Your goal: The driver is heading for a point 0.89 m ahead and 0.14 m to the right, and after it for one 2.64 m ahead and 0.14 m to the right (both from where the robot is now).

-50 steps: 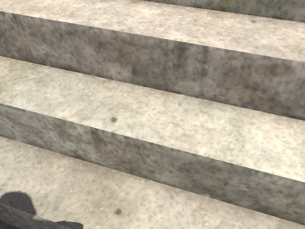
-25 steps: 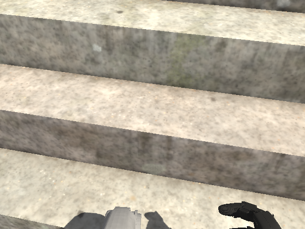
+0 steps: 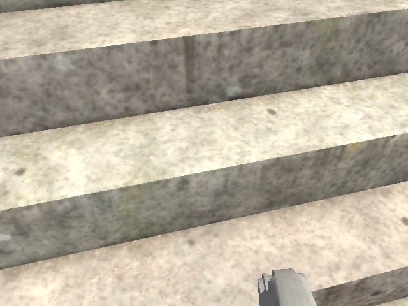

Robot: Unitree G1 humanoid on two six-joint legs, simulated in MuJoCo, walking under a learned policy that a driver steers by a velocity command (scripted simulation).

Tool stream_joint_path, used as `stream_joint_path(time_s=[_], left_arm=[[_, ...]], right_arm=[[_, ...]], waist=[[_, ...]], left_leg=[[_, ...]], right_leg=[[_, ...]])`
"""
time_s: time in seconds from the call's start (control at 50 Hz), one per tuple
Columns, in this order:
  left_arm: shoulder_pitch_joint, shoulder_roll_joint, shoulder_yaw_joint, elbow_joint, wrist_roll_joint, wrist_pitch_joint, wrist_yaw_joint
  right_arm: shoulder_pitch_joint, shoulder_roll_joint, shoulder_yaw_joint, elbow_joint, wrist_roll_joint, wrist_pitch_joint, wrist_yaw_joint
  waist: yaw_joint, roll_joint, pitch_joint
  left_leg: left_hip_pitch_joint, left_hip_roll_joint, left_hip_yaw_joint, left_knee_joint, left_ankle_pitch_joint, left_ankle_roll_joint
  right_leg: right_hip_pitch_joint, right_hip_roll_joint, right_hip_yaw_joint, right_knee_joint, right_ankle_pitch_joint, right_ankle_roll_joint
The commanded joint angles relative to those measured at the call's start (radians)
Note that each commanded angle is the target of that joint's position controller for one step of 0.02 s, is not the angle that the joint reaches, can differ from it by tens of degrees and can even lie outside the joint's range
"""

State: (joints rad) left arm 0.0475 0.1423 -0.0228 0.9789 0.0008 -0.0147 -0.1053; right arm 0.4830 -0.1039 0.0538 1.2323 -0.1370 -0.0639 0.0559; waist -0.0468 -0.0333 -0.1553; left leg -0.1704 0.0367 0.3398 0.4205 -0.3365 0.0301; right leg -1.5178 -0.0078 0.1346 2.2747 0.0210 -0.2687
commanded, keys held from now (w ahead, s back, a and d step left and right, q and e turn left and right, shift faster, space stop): w+e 0.54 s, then w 0.46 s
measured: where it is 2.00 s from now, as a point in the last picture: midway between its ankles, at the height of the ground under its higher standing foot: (298, 128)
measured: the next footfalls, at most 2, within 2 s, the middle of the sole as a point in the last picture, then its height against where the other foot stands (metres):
right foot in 0.18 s outside the picture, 0.20 m higher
left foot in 0.62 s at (192, 280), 0.21 m higher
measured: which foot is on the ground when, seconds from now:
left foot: down 0.00-0.20, up 0.22-0.60, down 0.62-1.00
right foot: up 0.00-0.16, down 0.18-0.68, up 0.70-1.00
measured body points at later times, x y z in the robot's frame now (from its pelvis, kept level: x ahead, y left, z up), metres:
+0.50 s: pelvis +0.25 -0.04 +0.20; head +0.24 -0.03 +0.65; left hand +0.17 +0.17 +0.04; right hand +0.36 -0.29 +0.09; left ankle +0.35 +0.09 -0.16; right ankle +0.23 -0.12 -0.53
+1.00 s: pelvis +0.45 -0.07 +0.39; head +0.44 -0.05 +0.84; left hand +0.71 +0.03 +0.28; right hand +0.28 -0.19 +0.24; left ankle +0.43 +0.05 -0.32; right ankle +0.52 -0.27 -0.14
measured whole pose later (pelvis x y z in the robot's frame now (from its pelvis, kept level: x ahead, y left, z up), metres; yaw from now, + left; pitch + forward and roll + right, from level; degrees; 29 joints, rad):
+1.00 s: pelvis +0.45 -0.07 +0.39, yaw -26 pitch +5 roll +2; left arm 0.06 0.22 -0.02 0.94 0.05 -0.04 -0.07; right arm 0.49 -0.08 0.02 1.18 -0.08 -0.07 0.05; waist -0.09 -0.05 -0.17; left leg -0.29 -0.02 0.08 0.63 -0.43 0.03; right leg -1.22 -0.06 0.06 1.58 0.05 -0.19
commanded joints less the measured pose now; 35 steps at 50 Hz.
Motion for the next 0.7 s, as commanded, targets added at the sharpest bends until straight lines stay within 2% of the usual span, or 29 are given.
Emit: stream_joint_path(time_s=[0.02,0.06,0.08,0.1,0.12,0.14,0.16,0.18,0.2,0.22,0.24,0.26,0.28,0.32,0.36,0.38,0.4,0.42,0.46,0.48,0.5,0.52,0.54,0.56,0.62,0.64,0.66,0.68,0.7], left_arm=[[-0.252,0.023,-0.018,-0.16,0.005,0.026,0.018],[-0.343,0.008,-0.02,-0.216,0.008,0.081,0.049],[-0.405,0.006,-0.024,-0.245,0.032,0.105,0.032],[-0.504,0.01,-0.039,-0.295,0.025,0.134,0.012],[-0.466,-0.018,-0.039,-0.298,0.007,0.143,-0.014],[-0.363,-0.018,-0.033,-0.29,-0.004,0.141,-0.03],[-0.29,0.026,-0.021,-0.263,0.0,0.13,-0.033],[-0.192,0.044,-0.014,-0.222,-0.002,0.107,-0.016],[0.019,0.12,0.014,-0.158,-0.009,0.094,0.016],[0.283,0.198,0.03,-0.076,-0.017,0.103,0.046],[0.507,0.276,0.058,0.031,0.04,0.095,0.059],[0.545,0.295,0.101,0.06,0.07,0.071,0.059],[0.472,0.248,0.087,0.085,0.057,0.041,0.056],[0.32,0.091,0.048,0.136,0.032,-0.011,0.036],[0.182,0.012,0.009,0.146,0.059,-0.02,0.005],[0.096,0.01,0.007,0.107,0.054,-0.035,-0.004],[0.135,0.006,0.005,0.108,0.06,-0.035,0.006],[0.199,-0.024,-0.008,0.132,0.067,-0.04,0.023],[0.278,0.026,-0.014,0.144,0.124,-0.048,0.024],[0.289,0.073,-0.01,0.12,0.134,-0.062,0.022],[0.317,0.103,-0.004,0.091,0.108,-0.072,0.025],[0.311,0.107,-0.007,0.081,0.089,-0.067,0.02],[0.248,0.136,0.002,0.027,0.043,-0.058,0.007],[0.335,0.163,-0.002,0.038,0.017,-0.069,-0.003],[0.408,0.311,0.067,0.056,-0.013,-0.127,-0.024],[0.476,0.291,0.077,0.08,0.027,-0.14,-0.041],[0.511,0.217,0.072,0.114,0.054,-0.136,-0.045],[0.477,0.161,0.057,0.127,0.066,-0.116,-0.059],[0.385,0.078,0.055,0.177,0.063,-0.072,-0.084]], right_arm=[[0.058,-0.015,0.016,-0.011,-0.031,-0.027,0.018],[0.183,0.007,0.024,0.045,-0.039,-0.033,0.041],[0.12,-0.037,0.013,0.017,-0.005,-0.034,0.051],[0.05,-0.069,0.01,0.011,0.029,-0.027,0.081],[0.054,-0.153,-0.005,-0.007,0.068,-0.046,0.078],[0.043,-0.253,-0.022,-0.016,0.081,-0.078,0.075],[0.032,-0.307,-0.045,-0.026,0.098,-0.088,0.068],[0.009,-0.332,-0.061,-0.05,0.097,-0.086,0.058],[0.034,-0.307,-0.063,-0.049,0.034,-0.086,0.076],[0.038,-0.241,-0.046,-0.088,-0.04,-0.072,0.103],[-0.008,-0.166,-0.055,-0.08,0.003,-0.043,0.139],[-0.049,-0.154,-0.079,-0.076,0.089,-0.018,0.133],[-0.089,-0.109,-0.08,-0.082,0.09,-0.029,0.12],[-0.24,-0.026,-0.057,-0.164,0.07,-0.03,0.068],[-0.248,-0.028,-0.041,-0.211,0.078,-0.018,0.037],[-0.243,-0.052,-0.046,-0.216,0.086,-0.004,0.033],[-0.286,-0.047,-0.036,-0.245,0.102,0.001,0.035],[-0.293,-0.035,-0.02,-0.247,0.098,0.001,0.033],[-0.401,-0.045,-0.011,-0.32,0.092,-0.003,0.026],[-0.453,-0.088,-0.018,-0.361,0.098,0.004,0.021],[-0.511,-0.118,-0.024,-0.401,0.117,0.011,0.007],[-0.61,-0.167,-0.036,-0.443,0.112,0.016,-0.013],[-0.642,-0.142,-0.021,-0.47,0.104,0.038,-0.017],[-0.645,-0.125,-0.019,-0.468,0.097,0.064,-0.013],[-0.515,-0.157,-0.033,-0.504,0.109,0.088,-0.018],[-0.453,-0.241,-0.058,-0.485,0.113,0.08,-0.02],[-0.334,-0.25,-0.072,-0.441,0.11,0.08,-0.023],[-0.203,-0.276,-0.094,-0.391,0.096,0.1,-0.034],[-0.177,-0.279,-0.102,-0.394,0.031,0.118,-0.039]], waist=[[0.003,0.054,0.112],[-0.011,0.099,0.121],[0.016,0.105,0.105],[0.05,0.101,0.136],[0.096,0.178,0.064],[0.162,0.227,0.031],[0.175,0.264,-0.013],[0.185,0.278,-0.052],[0.217,0.26,-0.181],[0.253,0.14,-0.378],[0.278,-0.027,-0.298],[0.293,-0.01,-0.136],[0.225,-0.063,-0.032],[0.077,0.025,0.068],[-0.041,0.114,0.089],[-0.09,0.089,0.089],[-0.073,-0.037,0.071],[-0.065,-0.073,0.064],[-0.067,0.046,0.071],[-0.054,0.069,0.051],[-0.015,0.015,0.045],[0.005,-0.003,0.049],[-0.033,-0.029,0.032],[-0.016,-0.092,0.052],[-0.043,-0.198,-0.049],[-0.014,-0.125,-0.167],[-0.026,-0.043,-0.247],[-0.103,0.076,-0.213],[-0.186,0.316,-0.044]], left_leg=[[0.134,0.252,-0.169,-0.305,0.185,0.177],[0.208,0.279,-0.155,-0.35,0.322,0.179],[0.119,0.278,-0.089,-0.399,0.466,0.191],[-0.061,0.31,-0.065,-0.463,0.737,0.206],[-0.129,0.303,-0.033,-0.406,1.276,0.241],[-0.017,0.332,-0.006,-0.277,1.872,0.225],[0.187,0.353,-0.019,-0.196,2.016,0.218],[0.323,0.348,-0.028,-0.097,2.106,0.203],[0.218,0.301,-0.082,0.118,2.09,0.192],[-0.136,0.229,-0.18,0.428,1.768,0.185],[-0.535,0.017,-0.233,0.82,0.512,0.113],[-0.722,-0.025,-0.51,1.353,0.528,0.133],[-0.849,-0.048,-0.612,1.579,0.549,0.128],[-1.002,-0.084,-0.645,1.729,0.533,0.197],[-1.091,-0.04,-0.568,1.806,0.503,0.23],[-1.054,-0.001,-0.499,1.754,0.432,0.219],[-1.103,-0.023,-0.458,1.931,0.289,0.217],[-1.201,-0.038,-0.457,2.1,0.223,0.216],[-1.183,-0.025,-0.404,2.049,0.305,0.215],[-1.042,0.0,-0.354,1.812,0.364,0.176],[-0.946,0.016,-0.321,1.693,0.342,0.13],[-0.861,0.018,-0.326,1.564,0.235,0.079],[-0.617,-0.022,-0.221,1.3,0.018,0.025],[-0.577,-0.054,-0.218,1.199,-0.135,-0.027],[-0.651,-0.176,-0.135,0.862,-0.197,-0.021],[-0.556,-0.14,-0.212,0.904,0.106,0.078],[-0.368,-0.088,-0.405,0.775,0.112,0.162],[-0.224,-0.032,-0.642,0.553,-0.19,0.212],[-0.324,0.144,-1.057,0.176,-0.414,0.341]], right_leg=[[-0.183,-0.077,-0.095,-0.202,0.012,-0.094],[-0.18,-0.115,-0.115,-0.337,-0.002,-0.083],[-0.032,-0.137,-0.265,-0.441,-0.102,-0.067],[0.202,-0.134,-0.309,-0.628,-0.291,-0.066],[0.441,-0.06,-0.408,-0.628,-0.277,-0.016],[0.531,0.0,-0.396,-0.643,-0.276,0.006],[0.515,0.063,-0.389,-0.859,-0.425,0.025],[0.605,0.1,-0.382,-1.107,-0.393,0.035],[0.931,0.134,-0.265,-1.173,-0.286,0.015],[1.38,0.05,0.085,-1.296,-0.041,-0.073],[1.566,-0.099,0.495,-1.717,-0.176,-0.138],[1.423,-0.165,0.654,-1.892,-0.463,-0.022],[1.28,-0.16,0.642,-1.877,-0.589,0.003],[1.139,-0.089,0.471,-1.804,-0.565,0.03],[1.032,-0.076,0.29,-1.822,-0.289,0.062],[0.959,-0.062,0.166,-1.844,-0.192,0.083],[0.973,-0.042,0.129,-1.874,-0.169,0.062],[0.999,-0.042,0.157,-1.892,-0.244,0.054],[0.9,-0.022,0.147,-1.902,-0.373,0.085],[0.816,0.025,0.074,-1.917,-0.364,0.097],[0.766,0.038,0.057,-1.958,-0.292,0.084],[0.729,0.006,0.103,-2.024,-0.234,0.051],[0.632,-0.021,0.081,-2.132,-0.144,0.003],[0.71,-0.108,0.168,-2.123,0.093,-0.069],[1.383,-0.265,0.165,-1.942,1.426,-0.161],[1.471,-0.214,0.057,-1.777,1.757,-0.093],[1.332,-0.166,0.047,-1.629,1.639,-0.049],[1.107,-0.104,0.057,-1.483,1.354,-0.042],[0.863,0.069,0.048,-0.963,0.231,0.062]])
